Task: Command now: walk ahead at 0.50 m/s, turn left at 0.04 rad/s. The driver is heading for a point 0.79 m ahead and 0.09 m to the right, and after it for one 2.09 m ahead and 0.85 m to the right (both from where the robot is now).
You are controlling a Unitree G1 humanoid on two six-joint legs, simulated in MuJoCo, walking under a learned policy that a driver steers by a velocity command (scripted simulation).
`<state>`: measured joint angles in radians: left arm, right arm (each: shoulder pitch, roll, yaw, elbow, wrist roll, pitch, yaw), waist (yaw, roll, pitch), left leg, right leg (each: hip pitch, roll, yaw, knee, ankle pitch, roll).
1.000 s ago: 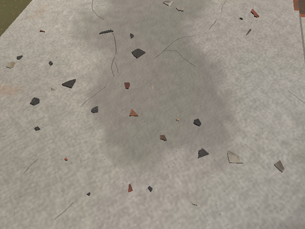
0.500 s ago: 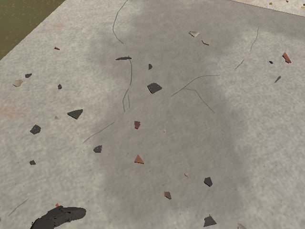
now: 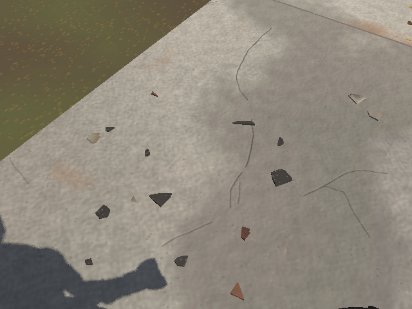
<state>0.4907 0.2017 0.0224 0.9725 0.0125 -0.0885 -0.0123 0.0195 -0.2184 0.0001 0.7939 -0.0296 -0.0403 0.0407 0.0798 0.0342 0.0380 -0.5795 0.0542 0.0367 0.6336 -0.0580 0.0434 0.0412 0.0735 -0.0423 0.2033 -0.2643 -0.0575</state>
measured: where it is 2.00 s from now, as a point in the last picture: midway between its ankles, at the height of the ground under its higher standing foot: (251, 163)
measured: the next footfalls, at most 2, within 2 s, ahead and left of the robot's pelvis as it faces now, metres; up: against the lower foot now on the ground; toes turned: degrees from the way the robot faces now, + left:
left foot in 0.10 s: +0.21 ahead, +0.10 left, +0.00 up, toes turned +3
right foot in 0.66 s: +0.50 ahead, -0.08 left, +0.00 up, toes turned -4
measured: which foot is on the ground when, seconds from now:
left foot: up 0.00-0.08, down 0.10-0.68, up 0.70-1.00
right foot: down 0.00-0.10, up 0.12-0.64, down 0.66-1.00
